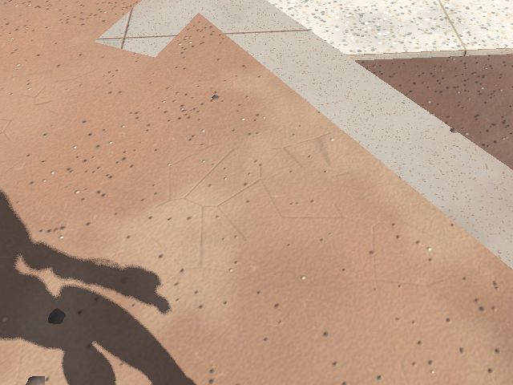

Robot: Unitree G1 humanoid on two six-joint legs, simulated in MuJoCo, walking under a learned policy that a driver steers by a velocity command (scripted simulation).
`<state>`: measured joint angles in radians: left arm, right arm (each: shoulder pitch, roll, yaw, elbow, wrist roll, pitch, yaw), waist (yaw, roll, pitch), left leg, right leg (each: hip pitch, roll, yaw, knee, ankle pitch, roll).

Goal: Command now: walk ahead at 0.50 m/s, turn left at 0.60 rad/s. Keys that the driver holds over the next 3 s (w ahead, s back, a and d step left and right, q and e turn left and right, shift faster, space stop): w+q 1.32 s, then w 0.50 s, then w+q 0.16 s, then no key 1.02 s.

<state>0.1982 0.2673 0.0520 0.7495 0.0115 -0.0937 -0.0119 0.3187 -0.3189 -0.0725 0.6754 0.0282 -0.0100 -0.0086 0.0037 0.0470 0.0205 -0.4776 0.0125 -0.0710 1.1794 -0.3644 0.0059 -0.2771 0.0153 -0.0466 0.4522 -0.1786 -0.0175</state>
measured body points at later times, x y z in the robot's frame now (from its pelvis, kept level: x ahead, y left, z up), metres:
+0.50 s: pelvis +0.26 +0.08 +0.00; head +0.30 +0.11 +0.44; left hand +0.29 +0.39 -0.12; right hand +0.48 -0.14 -0.09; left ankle +0.29 +0.16 -0.74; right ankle +0.23 -0.09 -0.65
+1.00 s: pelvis +0.55 +0.14 +0.00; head +0.57 +0.15 +0.45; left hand +0.50 +0.44 -0.10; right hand +0.79 -0.04 -0.11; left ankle +0.42 +0.21 -0.65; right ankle +0.63 +0.06 -0.74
